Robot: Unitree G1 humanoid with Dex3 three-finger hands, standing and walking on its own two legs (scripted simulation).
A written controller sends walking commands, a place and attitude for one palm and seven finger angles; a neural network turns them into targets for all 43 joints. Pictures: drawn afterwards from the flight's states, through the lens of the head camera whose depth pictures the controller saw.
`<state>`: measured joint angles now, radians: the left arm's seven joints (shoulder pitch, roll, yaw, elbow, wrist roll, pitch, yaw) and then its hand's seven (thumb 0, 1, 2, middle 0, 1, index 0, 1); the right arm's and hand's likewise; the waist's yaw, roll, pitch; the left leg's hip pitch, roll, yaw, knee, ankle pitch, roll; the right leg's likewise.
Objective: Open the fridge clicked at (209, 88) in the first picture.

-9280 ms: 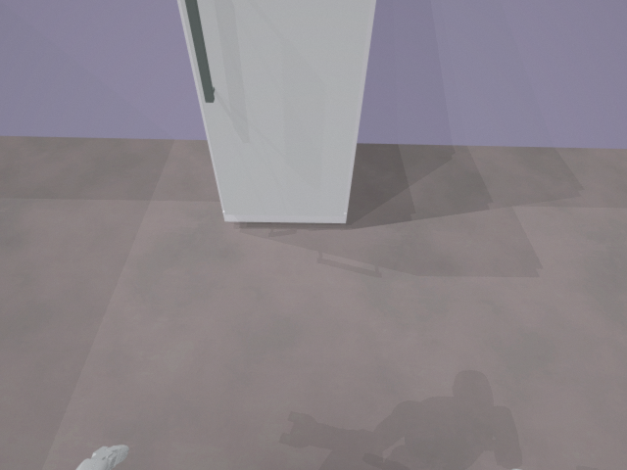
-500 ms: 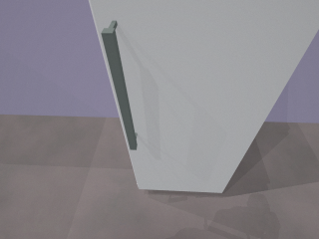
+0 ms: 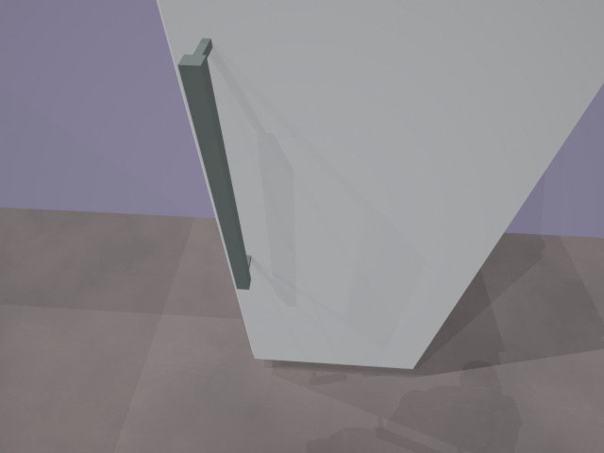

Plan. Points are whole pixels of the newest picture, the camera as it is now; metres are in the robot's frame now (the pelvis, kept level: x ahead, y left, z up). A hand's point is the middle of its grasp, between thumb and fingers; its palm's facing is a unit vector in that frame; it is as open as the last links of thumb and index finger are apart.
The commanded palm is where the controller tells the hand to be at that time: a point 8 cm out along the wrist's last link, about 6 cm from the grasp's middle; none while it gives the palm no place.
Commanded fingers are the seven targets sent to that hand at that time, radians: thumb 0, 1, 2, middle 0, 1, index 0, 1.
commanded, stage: look again from close up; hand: left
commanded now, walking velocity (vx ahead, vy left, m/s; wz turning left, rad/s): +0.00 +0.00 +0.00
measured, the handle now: (229, 195) +0.45 +0.14 +0.09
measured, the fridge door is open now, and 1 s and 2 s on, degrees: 0 0 0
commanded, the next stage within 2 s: raise the hand to about handle height in 0.68 s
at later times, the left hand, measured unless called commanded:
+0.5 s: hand out of the picture +0.02 +0.17 -0.17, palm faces +0.02 -0.98 -0.22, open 7.4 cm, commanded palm none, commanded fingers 0.00 0.90 0.90 -0.20 -0.30 -0.20 -0.30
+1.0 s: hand (168, 378) +0.20 +0.18 +0.01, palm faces +0.21 -0.98 -0.06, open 7.7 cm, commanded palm +0.10 +0.23 -0.05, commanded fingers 0.00 0.62 0.78 -0.22 -0.48 -0.22 -0.48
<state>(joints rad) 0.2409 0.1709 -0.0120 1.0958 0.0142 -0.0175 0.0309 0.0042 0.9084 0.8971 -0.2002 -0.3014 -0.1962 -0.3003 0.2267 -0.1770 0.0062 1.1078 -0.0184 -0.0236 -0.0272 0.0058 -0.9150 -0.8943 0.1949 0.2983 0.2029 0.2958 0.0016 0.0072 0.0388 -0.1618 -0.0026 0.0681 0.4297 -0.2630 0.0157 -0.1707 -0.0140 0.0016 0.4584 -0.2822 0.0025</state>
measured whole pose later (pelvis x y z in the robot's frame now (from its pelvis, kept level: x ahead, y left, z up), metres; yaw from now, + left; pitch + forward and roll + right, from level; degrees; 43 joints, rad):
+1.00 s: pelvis -0.02 -0.01 -0.02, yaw +3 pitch +3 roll +1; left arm 0.27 0.18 0.11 0.22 -0.19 -0.28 -0.04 0.01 0.82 0.86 -0.20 -0.36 -0.20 -0.36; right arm 0.24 -0.24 -0.02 0.78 0.01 -0.25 -0.06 0.01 -0.91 -0.89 0.20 0.30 0.20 0.30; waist -0.03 0.03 -0.07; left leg -0.38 -0.01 0.02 0.63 -0.31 0.00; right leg -0.36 -0.03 -0.05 0.66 -0.35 -0.01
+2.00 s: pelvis -0.02 +0.01 -0.04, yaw +3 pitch +8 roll -3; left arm 0.22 0.36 0.34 0.06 -0.36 -0.24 -0.41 0.00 -0.32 0.37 -0.29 -1.09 -0.29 -1.09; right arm 0.25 -0.26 0.03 0.55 0.04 -0.28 -0.08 0.02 -0.91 -0.89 0.20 0.30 0.21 0.30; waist 0.01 0.02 -0.10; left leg -0.61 0.01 -0.01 0.91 -0.44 0.03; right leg -0.54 -0.01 -0.07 0.83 -0.43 0.01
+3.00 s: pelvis -0.02 +0.00 -0.03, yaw +3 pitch +5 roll -1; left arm -0.01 0.43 0.44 0.35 -0.37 -0.15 -0.55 -0.01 -0.50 0.30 -0.30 -1.20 -0.30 -1.20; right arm 0.26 -0.28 0.05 0.59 0.05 -0.25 -0.11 0.01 -0.91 -0.89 0.20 0.30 0.21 0.30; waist 0.02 0.04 -0.06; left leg -0.47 0.02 0.00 0.75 -0.37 0.01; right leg -0.42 0.00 -0.06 0.70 -0.37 -0.01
